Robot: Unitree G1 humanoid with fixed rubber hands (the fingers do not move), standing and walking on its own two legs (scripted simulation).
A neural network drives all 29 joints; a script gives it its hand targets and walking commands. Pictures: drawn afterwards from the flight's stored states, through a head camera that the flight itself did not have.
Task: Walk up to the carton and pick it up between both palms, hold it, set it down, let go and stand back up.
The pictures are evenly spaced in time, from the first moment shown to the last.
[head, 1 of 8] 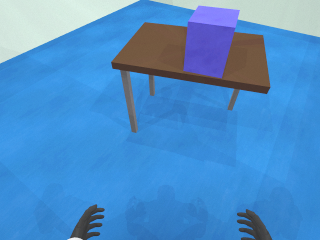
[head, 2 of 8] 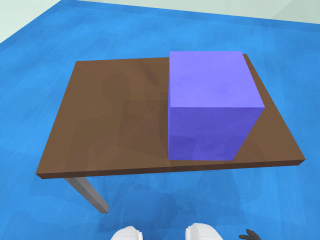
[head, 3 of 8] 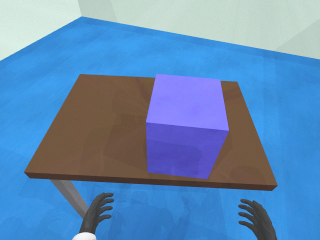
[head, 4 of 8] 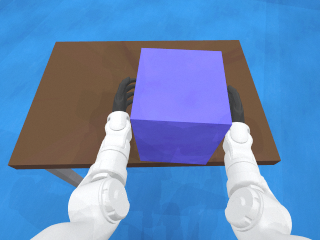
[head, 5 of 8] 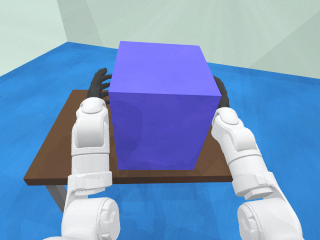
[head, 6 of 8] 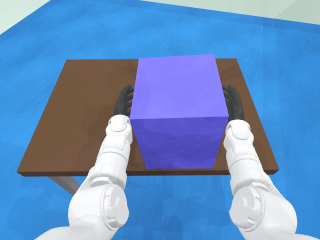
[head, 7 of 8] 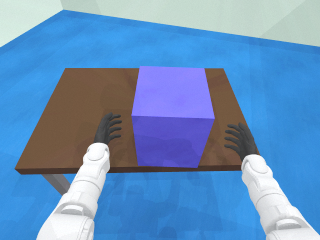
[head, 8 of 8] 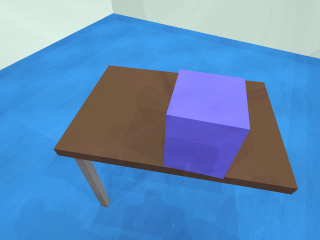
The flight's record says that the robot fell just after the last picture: no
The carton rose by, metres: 0.19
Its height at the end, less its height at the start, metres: +0.00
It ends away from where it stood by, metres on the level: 0.02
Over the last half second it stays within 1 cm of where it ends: yes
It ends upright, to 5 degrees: yes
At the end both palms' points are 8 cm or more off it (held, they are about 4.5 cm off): yes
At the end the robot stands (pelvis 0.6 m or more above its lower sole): yes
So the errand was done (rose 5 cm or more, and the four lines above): yes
